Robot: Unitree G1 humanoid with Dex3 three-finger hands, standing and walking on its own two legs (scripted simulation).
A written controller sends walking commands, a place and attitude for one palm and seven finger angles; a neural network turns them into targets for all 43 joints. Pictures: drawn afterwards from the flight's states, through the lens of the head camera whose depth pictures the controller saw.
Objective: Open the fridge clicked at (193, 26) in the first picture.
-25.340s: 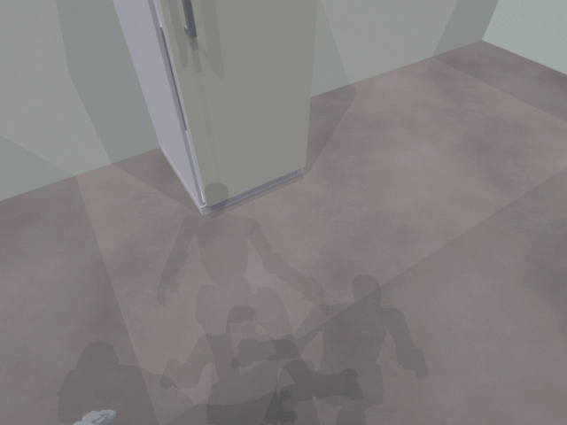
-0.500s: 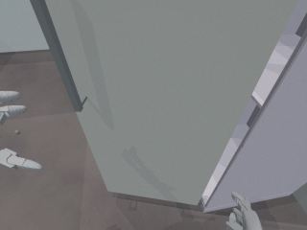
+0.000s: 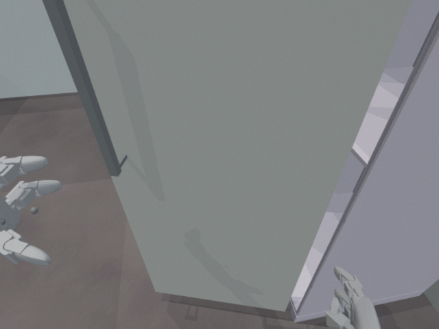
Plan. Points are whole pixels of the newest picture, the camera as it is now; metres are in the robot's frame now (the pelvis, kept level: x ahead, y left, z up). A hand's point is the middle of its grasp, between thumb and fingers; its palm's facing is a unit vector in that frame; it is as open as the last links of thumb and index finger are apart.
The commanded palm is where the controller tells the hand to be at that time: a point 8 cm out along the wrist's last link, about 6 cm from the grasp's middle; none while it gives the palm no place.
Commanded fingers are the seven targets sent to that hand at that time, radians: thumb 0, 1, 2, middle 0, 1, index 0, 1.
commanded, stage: draw the hand back to the body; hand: left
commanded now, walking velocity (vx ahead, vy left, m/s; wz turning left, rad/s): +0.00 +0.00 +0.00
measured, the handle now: (93, 88) +0.42 +0.28 +0.27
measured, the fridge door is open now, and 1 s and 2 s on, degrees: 71 71 71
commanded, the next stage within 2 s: step back with the hand held close in 1.16 s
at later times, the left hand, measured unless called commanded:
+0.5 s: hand (46, 217) +0.21 +0.29 +0.16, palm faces +0.50 -0.79 -0.35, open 11.6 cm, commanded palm +0.16 +0.32 +0.18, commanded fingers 0.00 0.43 0.67 -0.22 -0.58 -0.22 -0.58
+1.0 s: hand (57, 220) +0.21 +0.27 +0.16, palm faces +0.45 -0.82 -0.36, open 7.6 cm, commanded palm +0.16 +0.30 +0.18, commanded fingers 0.00 0.90 0.90 -0.20 -0.30 -0.20 -0.30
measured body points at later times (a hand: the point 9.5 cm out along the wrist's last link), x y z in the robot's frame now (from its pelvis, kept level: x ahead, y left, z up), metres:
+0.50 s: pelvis +0.01 +0.01 +0.01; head -0.01 -0.01 +0.46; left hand +0.18 +0.33 +0.18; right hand +0.18 -0.22 -0.08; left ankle +0.04 +0.12 -0.73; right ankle -0.02 -0.12 -0.73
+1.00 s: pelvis +0.02 +0.00 +0.01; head -0.01 -0.01 +0.46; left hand +0.18 +0.31 +0.18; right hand +0.21 -0.21 -0.07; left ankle +0.04 +0.12 -0.73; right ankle -0.02 -0.12 -0.73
